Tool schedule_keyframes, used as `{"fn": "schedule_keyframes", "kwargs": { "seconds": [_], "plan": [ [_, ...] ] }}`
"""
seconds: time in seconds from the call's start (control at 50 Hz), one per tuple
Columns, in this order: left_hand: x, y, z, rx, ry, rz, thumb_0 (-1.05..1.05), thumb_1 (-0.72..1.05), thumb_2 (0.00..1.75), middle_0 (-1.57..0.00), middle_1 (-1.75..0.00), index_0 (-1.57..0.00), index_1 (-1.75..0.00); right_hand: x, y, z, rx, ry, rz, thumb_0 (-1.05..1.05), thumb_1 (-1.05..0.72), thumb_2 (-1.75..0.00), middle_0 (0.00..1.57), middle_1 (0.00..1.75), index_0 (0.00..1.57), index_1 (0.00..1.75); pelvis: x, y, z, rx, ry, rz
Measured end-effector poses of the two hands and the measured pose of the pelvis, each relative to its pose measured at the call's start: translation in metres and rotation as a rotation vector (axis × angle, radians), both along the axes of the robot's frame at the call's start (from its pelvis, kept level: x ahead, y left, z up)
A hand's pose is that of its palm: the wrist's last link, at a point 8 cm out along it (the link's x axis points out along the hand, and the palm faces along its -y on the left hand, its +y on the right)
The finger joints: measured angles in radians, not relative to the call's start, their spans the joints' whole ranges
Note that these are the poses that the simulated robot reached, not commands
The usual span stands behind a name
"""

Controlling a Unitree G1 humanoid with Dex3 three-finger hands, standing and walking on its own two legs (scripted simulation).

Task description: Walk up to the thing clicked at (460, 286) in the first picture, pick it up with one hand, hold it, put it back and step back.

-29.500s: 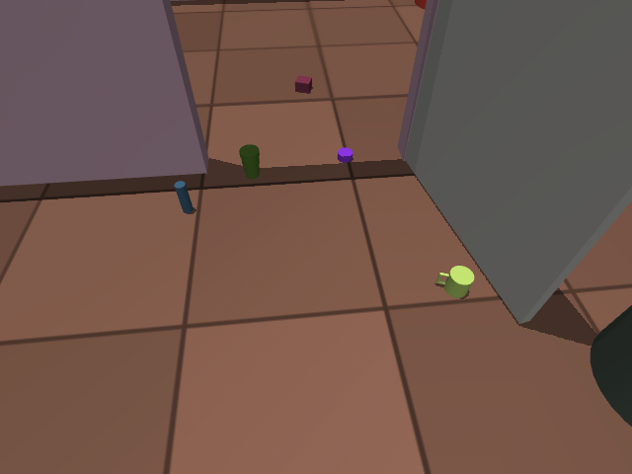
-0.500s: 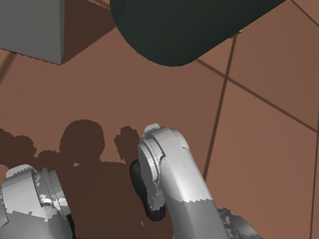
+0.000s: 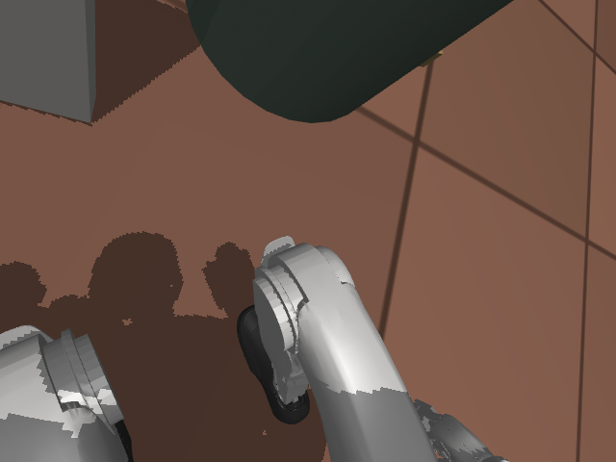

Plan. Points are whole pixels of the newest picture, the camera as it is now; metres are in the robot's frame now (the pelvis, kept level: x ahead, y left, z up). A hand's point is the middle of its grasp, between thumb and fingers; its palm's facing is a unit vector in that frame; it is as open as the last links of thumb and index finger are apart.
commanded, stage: rest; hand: left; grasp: from above
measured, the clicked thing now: out of the picture +0.47 +0.34 -0.26
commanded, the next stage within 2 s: open in 0.06 s
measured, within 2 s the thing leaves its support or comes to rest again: rests again in 1.58 s
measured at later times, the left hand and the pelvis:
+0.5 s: hand out of the picture +0.47 +0.32 -0.23, palm faces -0.44 -0.11 -0.89, open 12.4 cm; pelvis +0.00 +0.00 +0.00, yaw -1 degrees
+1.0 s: hand out of the picture +0.47 +0.33 -0.24, palm faces -0.45 -0.12 -0.88, open 13.8 cm; pelvis +0.00 +0.00 +0.00, yaw -1 degrees
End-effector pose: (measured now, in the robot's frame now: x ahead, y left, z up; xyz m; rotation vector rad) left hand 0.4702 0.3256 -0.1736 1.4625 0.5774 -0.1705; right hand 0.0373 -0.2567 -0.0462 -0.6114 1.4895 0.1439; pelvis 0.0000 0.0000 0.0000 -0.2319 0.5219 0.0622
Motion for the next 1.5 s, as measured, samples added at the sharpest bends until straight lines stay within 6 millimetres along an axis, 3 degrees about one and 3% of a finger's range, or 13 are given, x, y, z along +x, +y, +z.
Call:
{"fn": "schedule_keyframes", "kwargs": {
  "seconds": [0.3, 0.72, 1.3, 1.4, 1.5],
  "plan": [
    [0.001, -0.001, 0.000, 0.006, 0.010, -0.006, 0.00, -0.19, 0.83, -0.43, -0.97, -0.46, -0.95, -0.011, 0.003, 0.001, 0.015, 0.002, 0.013, 0.00, -0.92, -0.90, 0.21, 0.30, 0.20, 0.30, -0.003, 0.000, -0.002, -0.003, -0.021, -0.009],
    [0.005, -0.004, -0.008, 0.012, -0.014, -0.001, 0.00, -0.46, 1.00, -0.11, -1.11, -0.13, -1.09, 0.001, 0.004, 0.010, 0.004, -0.013, 0.034, 0.00, -0.91, -0.90, 0.21, 0.30, 0.20, 0.30, -0.001, 0.001, 0.003, -0.016, -0.007, -0.010],
    [0.004, -0.001, -0.008, 0.000, -0.010, -0.012, 0.00, -0.47, 1.00, -0.08, -1.09, -0.10, -1.08, -0.003, 0.004, 0.012, -0.005, 0.006, 0.031, 0.00, -0.91, -0.90, 0.21, 0.30, 0.20, 0.30, -0.003, 0.002, 0.004, -0.020, -0.012, -0.011],
    [0.014, 0.001, 0.005, 0.015, -0.071, -0.009, 0.00, -0.50, 0.99, -0.08, -1.06, -0.10, -1.05, -0.001, 0.005, 0.012, 0.008, 0.005, 0.026, 0.00, -0.91, -0.90, 0.21, 0.30, 0.20, 0.30, -0.001, 0.002, 0.005, -0.017, 0.003, -0.009],
    [0.025, 0.008, 0.039, 0.046, -0.142, 0.008, 0.00, -0.53, 0.99, -0.08, -1.04, -0.09, -1.03, 0.007, 0.004, 0.008, 0.031, -0.021, -0.012, 0.00, -0.92, -0.90, 0.21, 0.30, 0.20, 0.30, 0.003, 0.001, 0.009, -0.010, 0.038, -0.003]
  ]
}}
